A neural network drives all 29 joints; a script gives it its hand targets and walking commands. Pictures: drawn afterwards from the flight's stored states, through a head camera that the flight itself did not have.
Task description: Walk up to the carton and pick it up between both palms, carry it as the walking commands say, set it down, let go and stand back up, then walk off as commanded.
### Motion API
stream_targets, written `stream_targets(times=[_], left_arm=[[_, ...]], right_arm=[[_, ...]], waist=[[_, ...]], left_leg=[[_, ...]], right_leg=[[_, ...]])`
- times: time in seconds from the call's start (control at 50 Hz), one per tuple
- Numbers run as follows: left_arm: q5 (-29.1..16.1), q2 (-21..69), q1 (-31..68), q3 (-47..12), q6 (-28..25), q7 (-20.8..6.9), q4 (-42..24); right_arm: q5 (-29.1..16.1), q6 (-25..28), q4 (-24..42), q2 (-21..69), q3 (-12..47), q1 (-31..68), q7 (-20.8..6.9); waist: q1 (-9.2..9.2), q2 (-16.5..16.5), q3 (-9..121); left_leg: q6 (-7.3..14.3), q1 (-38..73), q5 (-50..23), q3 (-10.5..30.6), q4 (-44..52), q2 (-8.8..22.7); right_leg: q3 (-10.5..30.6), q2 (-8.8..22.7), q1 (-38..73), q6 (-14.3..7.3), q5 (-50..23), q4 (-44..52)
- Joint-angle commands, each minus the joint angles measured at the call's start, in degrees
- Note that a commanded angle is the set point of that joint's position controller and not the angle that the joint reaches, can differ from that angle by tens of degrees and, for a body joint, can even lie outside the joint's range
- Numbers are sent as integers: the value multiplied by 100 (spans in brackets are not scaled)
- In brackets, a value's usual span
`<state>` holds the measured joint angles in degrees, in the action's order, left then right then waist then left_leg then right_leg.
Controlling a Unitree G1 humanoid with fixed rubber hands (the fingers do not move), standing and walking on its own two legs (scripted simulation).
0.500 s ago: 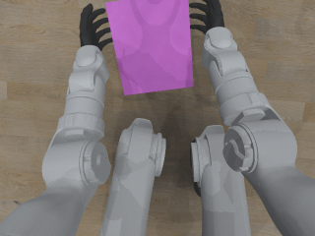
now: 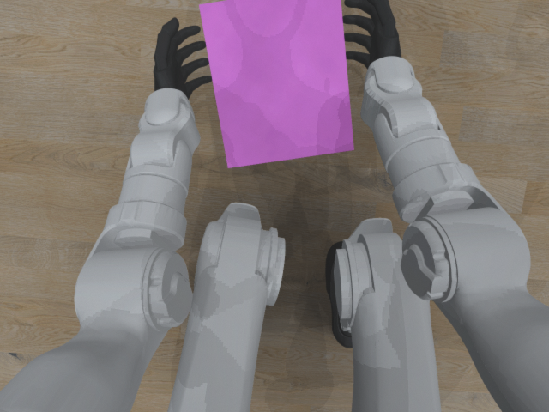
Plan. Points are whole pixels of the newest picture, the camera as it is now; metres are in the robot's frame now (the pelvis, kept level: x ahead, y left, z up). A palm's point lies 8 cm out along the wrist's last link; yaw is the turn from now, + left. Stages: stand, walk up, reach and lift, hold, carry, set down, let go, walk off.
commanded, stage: set down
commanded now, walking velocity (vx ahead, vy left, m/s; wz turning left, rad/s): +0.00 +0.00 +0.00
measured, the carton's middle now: (279, 88) +0.49 +0.05 -0.26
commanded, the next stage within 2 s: none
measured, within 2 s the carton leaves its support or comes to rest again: rests again in 0.12 s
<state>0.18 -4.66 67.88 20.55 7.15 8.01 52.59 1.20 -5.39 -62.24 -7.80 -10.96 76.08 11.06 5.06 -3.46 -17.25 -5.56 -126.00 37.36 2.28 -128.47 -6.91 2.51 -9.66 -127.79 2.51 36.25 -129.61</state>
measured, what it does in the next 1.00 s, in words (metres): stands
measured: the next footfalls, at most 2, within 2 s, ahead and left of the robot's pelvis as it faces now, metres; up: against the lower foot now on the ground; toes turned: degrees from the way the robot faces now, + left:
none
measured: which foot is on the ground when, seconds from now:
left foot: down 0.00-1.00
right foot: down 0.00-1.00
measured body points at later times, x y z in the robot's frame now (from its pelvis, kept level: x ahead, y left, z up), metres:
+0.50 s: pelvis +0.00 +0.00 +0.00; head +0.35 +0.01 +0.28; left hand +0.48 +0.19 -0.18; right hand +0.53 -0.07 -0.18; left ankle +0.10 +0.13 -0.33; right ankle +0.10 -0.11 -0.33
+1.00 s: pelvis +0.00 +0.00 -0.01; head +0.35 +0.01 +0.27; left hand +0.48 +0.19 -0.19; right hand +0.53 -0.07 -0.19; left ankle +0.10 +0.13 -0.33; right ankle +0.10 -0.11 -0.33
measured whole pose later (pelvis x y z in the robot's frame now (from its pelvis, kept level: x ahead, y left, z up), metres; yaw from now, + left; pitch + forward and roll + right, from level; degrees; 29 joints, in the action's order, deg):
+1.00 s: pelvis +0.00 +0.00 -0.01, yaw +1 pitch +33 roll +3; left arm 0.2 -6.9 70.8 20.5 4.8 4.4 59.7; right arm 1.3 -3.4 -69.7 -10.4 -9.1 80.0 7.3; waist 5.4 -2.1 -19.4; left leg -4.9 -126.2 37.3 1.3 -130.1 -5.9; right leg 1.9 -7.7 -128.0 1.4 36.5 -131.6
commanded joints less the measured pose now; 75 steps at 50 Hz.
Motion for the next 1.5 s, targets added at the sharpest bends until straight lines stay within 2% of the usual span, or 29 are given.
stream_targets(times=[0.0, 0.16, 0.18, 0.2, 0.22, 0.36, 0.42, 0.44, 0.64, 0.66, 0.68, 0.7, 0.72, 0.78, 0.9, 0.96, 0.98, 1.0, 1.06, 1.14, 1.2, 1.24, 1.34, 1.4, 1.42, 1.44, 1.46, 1.48], left_arm=[[-187, 4452, 3260, -2138, -189, -1347, -578], [-142, 4414, 3268, -1956, -217, -1392, -438], [-137, 4361, 3302, -1933, -232, -1395, -498], [-104, 4343, 3250, -1893, -222, -1400, -383], [-57, 4300, 3240, -1842, -221, -1405, -378], [10, 4174, 3141, -1686, -236, -1455, -251], [48, 4143, 3023, -1658, -240, -1476, -181], [18, 4086, 3074, -1629, -253, -1475, -204], [-123, 4176, 3027, -1793, -367, -1453, -255], [-172, 4165, 3060, -1828, -394, -1443, -295], [-150, 4107, 3044, -1779, -403, -1433, -276], [-127, 4109, 2985, -1766, -395, -1421, -228], [-108, 4017, 3051, -1700, -410, -1403, -245], [-99, 3928, 3107, -1626, -408, -1400, -219], [-106, 3581, 2987, -1445, -459, -1306, -70], [-62, 3166, 2895, -1276, -512, -1228, 2], [-89, 3031, 2820, -1235, -530, -1198, 42], [-65, 2894, 2759, -1204, -565, -1155, 29], [-62, 2195, 2387, -950, -649, -981, 194], [-117, 618, 1776, -619, -839, -557, 343], [-251, -767, 1161, -372, -993, -171, 462], [-452, -1230, 1069, -318, -1046, -67, 583], [-1024, -1228, 1474, -857, -1223, -103, 344], [-1334, -1232, 1755, -1304, -1286, -128, -48], [-1388, -1265, 1810, -1375, -1290, -132, -150], [-1472, -1285, 1892, -1435, -1267, -133, -175], [-1469, -1337, 1840, -1442, -1254, -125, -175], [-1500, -1413, 1849, -1450, -1213, -119, -166]], right_arm=[[-131, 13, 153, 5029, 1683, 2313, -1509], [-13, 39, -15, 4856, 1481, 2328, -1567], [-19, 26, -54, 4917, 1507, 2268, -1577], [-2, 34, -84, 4848, 1455, 2326, -1579], [12, 29, -90, 4850, 1466, 2318, -1584], [132, 20, -311, 4733, 1329, 2096, -1599], [104, 50, -233, 4705, 1384, 2127, -1593], [136, 34, -300, 4696, 1376, 2056, -1592], [12, 207, -179, 4611, 1431, 2069, -1558], [2, 215, -209, 4599, 1427, 2010, -1551], [-6, 221, -240, 4509, 1412, 2053, -1547], [4, 226, -238, 4511, 1357, 2037, -1548], [3, 213, -276, 4460, 1356, 2080, -1551], [32, 224, -288, 4326, 1251, 2143, -1550], [-31, 274, -224, 3876, 1208, 2188, -1478], [-43, 289, -327, 3448, 1113, 2153, -1420], [-33, 309, -311, 3206, 1042, 2134, -1375], [-83, 340, -287, 3109, 1064, 2114, -1342], [-112, 396, -286, 2344, 981, 1971, -1169], [-235, 527, -235, 689, 804, 1519, -765], [-444, 636, -82, -680, 775, 1201, -419], [-562, 668, -81, -1051, 791, 1222, -323], [-1045, 745, 278, -862, 1227, 1491, -401], [-1344, 790, 630, -965, 1458, 1642, -485], [-1484, 796, 801, -975, 1579, 1723, -507], [-1503, 796, 809, -1064, 1583, 1767, -524], [-1594, 788, 862, -1104, 1593, 1804, -549], [-1626, 768, 861, -1219, 1557, 1851, -578]], waist=[[435, 22, 5977], [290, -89, 5644], [361, -71, 5693], [302, -109, 5597], [378, -112, 5548], [304, -148, 5323], [358, -104, 5337], [320, -205, 5308], [246, -35, 5482], [207, -32, 5494], [263, 2, 5405], [175, 9, 5395], [238, -37, 5371], [183, -26, 5284], [211, -36, 5329], [239, -19, 5227], [164, -30, 5246], [247, 21, 5277], [267, -102, 5287], [300, -65, 5439], [435, -46, 5716], [422, -88, 5907], [434, -198, 6299], [318, -111, 6649], [386, -54, 6751], [311, -98, 6810], [354, -16, 6799], [318, -33, 6813]], left_leg=[[300, 2275, -2515, -672, 1078, -229], [321, 2062, -2423, -634, 1044, -244], [324, 2018, -2404, -664, 1036, -241], [331, 1965, -2382, -642, 1029, -227], [345, 1919, -2355, -658, 1013, -230], [349, 1656, -2319, -693, 991, -212], [356, 1638, -2329, -671, 964, -199], [351, 1607, -2320, -668, 962, -191], [304, 1743, -2811, -594, 867, -187], [294, 1795, -2790, -601, 842, -181], [292, 1759, -2738, -623, 846, -177], [294, 1792, -2692, -592, 869, -167], [303, 1805, -2609, -586, 890, -175], [299, 1799, -2536, -592, 876, -161], [283, 1820, -2467, -591, 888, -149], [270, 1800, -2417, -625, 909, -132], [267, 1847, -2399, -590, 915, -118], [251, 1827, -2414, -606, 920, -113], [245, 1874, -2429, -604, 931, -62], [210, 1979, -2426, -568, 1004, 54], [177, 2041, -2527, -586, 1077, 157], [195, 1963, -2566, -515, 1101, 243], [290, 2016, -2980, -448, 1088, 317], [318, 2297, -3194, -383, 1042, 381], [324, 2438, -3287, -380, 1028, 402], [328, 2525, -3244, -373, 1020, 418], [339, 2564, -3179, -373, 1042, 435], [363, 2679, -3046, -338, 1082, 445]], right_leg=[[-263, -183, 2358, -292, -2184, 1083], [-298, -170, 2139, -313, -2036, 1079], [-245, -168, 2192, -324, -2061, 1070], [-270, -159, 2143, -310, -2047, 1066], [-230, -157, 2109, -314, -2012, 1083], [-179, -137, 2180, -321, -2090, 1128], [-139, -128, 2238, -317, -2148, 1105], [-151, -118, 2232, -313, -2152, 1110], [-154, -113, 2331, -322, -2665, 974], [-162, -119, 2296, -329, -2596, 974], [-163, -105, 2248, -325, -2528, 963], [-186, -105, 2217, -321, -2477, 957], [-202, -100, 2156, -319, -2381, 953], [-188, -82, 2096, -329, -2249, 984], [-219, -40, 2227, -308, -2177, 951], [-191, 2, 2226, -297, -2141, 991], [-214, 23, 2269, -280, -2125, 970], [-174, 27, 2314, -295, -2133, 980], [-149, 100, 2466, -231, -2140, 1052], [-59, 209, 2704, -187, -2181, 1137], [43, 297, 2979, -162, -2333, 1254], [50, 384, 3073, -135, -2410, 1212], [40, 454, 3193, -142, -2719, 1125], [-2, 486, 3187, -199, -2764, 1002], [-13, 498, 3174, -201, -2777, 979], [-30, 514, 3186, -218, -2672, 996], [-52, 514, 3101, -227, -2555, 982], [-117, 537, 3058, -227, -2357, 963]])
